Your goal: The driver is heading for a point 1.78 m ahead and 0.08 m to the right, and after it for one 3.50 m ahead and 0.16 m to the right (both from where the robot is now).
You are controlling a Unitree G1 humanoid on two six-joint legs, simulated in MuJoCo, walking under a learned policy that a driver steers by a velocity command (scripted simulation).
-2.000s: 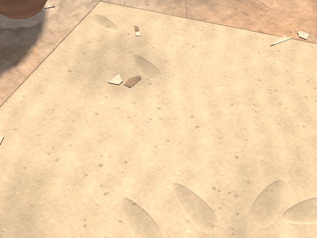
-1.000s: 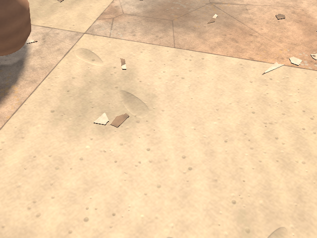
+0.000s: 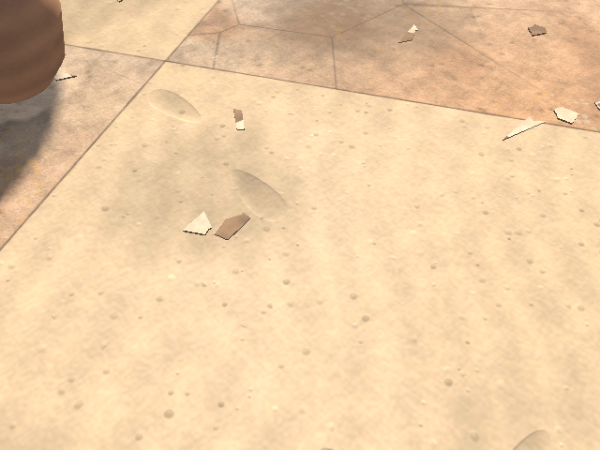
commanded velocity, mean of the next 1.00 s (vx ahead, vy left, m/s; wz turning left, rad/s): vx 0.07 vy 0.00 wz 0.00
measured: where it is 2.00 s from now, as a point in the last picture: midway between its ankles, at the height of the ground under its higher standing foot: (315, 387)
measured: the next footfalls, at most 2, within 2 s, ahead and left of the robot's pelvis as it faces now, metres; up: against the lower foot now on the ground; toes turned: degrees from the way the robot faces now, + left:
left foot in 1.48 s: +0.52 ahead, +0.12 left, +0.00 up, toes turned +4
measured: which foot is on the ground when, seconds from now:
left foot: down 0.00-0.96, up 0.98-1.00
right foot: down 0.00-1.00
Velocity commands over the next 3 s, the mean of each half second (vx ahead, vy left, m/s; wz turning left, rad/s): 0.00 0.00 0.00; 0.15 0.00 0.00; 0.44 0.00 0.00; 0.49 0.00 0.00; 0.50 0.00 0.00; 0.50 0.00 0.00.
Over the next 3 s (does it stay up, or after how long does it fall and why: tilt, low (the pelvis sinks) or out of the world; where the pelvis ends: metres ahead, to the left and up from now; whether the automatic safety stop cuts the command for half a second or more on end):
stays up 1.18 0.04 0.01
